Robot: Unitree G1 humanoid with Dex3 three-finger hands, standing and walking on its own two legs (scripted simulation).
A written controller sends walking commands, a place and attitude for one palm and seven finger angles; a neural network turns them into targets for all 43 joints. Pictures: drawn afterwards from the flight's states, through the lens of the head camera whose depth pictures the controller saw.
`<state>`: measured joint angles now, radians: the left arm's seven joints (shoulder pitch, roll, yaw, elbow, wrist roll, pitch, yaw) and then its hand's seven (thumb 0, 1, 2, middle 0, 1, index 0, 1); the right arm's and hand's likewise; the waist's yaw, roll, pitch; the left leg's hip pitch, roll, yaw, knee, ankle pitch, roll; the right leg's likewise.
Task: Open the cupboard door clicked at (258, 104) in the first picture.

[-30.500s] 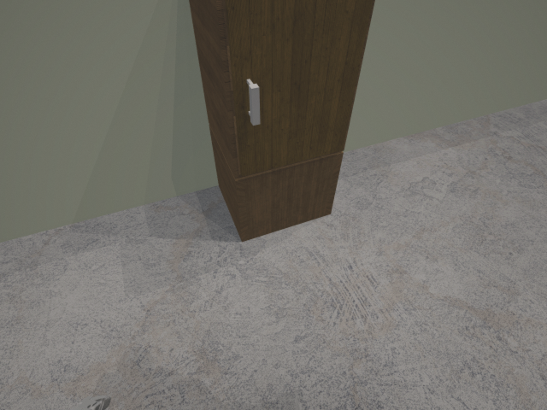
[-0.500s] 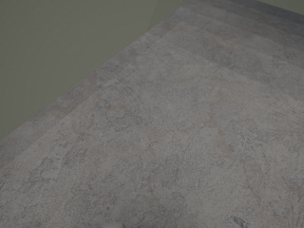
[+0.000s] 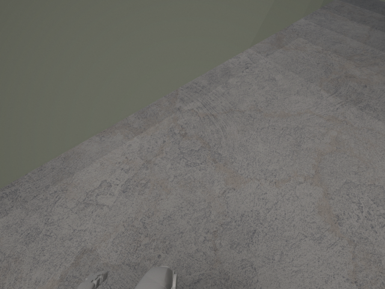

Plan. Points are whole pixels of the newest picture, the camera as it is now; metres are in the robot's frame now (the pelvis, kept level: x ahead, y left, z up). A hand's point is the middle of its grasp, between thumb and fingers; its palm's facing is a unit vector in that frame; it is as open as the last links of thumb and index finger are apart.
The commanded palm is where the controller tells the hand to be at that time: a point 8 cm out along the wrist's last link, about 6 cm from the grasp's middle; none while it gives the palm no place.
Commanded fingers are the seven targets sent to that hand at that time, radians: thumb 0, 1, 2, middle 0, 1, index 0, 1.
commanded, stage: turn to face it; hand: left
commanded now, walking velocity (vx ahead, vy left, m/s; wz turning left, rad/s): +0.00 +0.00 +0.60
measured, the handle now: out of the picture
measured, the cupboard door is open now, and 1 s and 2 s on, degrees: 41 41 41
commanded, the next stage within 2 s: none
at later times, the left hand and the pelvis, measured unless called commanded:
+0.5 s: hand out of the picture +0.04 +0.25 -0.16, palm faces +0.30 -0.91 -0.27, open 7.4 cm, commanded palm none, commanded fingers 0.00 0.90 0.90 -0.20 -0.30 -0.20 -0.30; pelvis +0.01 +0.00 +0.00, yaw +17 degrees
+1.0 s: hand out of the picture -0.06 +0.18 -0.19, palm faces +0.60 -0.77 -0.22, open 7.4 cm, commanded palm none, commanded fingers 0.00 0.90 0.90 -0.20 -0.30 -0.20 -0.30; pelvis +0.02 -0.02 -0.01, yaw +36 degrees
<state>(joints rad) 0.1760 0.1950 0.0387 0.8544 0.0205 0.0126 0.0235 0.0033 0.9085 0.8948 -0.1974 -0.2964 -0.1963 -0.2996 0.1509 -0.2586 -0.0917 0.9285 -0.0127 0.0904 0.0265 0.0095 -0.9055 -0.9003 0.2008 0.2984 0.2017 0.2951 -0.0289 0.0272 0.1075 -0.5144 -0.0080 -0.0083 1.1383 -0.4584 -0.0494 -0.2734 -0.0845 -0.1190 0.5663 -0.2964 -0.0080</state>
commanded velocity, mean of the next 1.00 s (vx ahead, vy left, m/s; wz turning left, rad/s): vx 0.00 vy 0.00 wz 0.60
